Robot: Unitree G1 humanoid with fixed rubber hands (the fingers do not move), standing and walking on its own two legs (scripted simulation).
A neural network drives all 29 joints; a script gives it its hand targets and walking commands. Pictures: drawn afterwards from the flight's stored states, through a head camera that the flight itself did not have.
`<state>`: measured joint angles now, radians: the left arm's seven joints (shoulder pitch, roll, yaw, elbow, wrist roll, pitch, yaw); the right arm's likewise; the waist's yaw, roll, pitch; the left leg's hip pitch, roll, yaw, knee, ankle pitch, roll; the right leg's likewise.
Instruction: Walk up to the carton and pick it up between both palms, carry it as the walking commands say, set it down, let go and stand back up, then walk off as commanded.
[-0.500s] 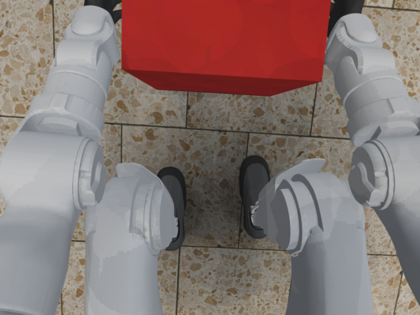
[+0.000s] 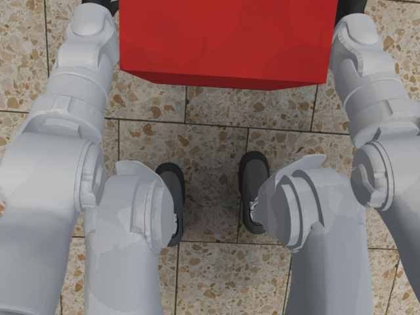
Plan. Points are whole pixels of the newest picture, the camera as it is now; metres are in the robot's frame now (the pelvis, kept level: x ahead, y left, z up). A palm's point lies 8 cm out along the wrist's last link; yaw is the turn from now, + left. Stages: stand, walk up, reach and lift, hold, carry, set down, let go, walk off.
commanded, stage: set down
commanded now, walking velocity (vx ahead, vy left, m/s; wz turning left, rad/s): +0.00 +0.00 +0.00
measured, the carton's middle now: (220, 35) +0.52 -0.02 -0.23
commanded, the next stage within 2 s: let go in 1.84 s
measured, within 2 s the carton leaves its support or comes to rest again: neither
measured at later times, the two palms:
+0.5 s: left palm (69, 12) +0.54 +0.20 -0.17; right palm (363, 21) +0.52 -0.23 -0.17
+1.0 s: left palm out of the picture +0.55 +0.21 -0.02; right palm out of the picture +0.52 -0.23 -0.02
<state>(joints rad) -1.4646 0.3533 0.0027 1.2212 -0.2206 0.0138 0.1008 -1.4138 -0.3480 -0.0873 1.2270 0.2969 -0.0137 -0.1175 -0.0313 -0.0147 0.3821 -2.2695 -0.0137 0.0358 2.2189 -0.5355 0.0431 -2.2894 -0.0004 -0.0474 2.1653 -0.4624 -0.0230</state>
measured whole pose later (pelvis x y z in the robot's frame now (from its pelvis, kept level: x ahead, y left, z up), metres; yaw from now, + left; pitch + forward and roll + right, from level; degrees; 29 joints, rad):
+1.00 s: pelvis +0.02 +0.00 +0.09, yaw +1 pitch +43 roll +0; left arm -1.16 0.41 0.14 0.94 -0.15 0.13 0.01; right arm -1.07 -0.34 -0.22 0.87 0.19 0.11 -0.06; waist -0.04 0.00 0.03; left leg -2.14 -0.03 0.02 1.94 -0.56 0.02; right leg -2.16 0.00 -0.04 1.90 -0.50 -0.03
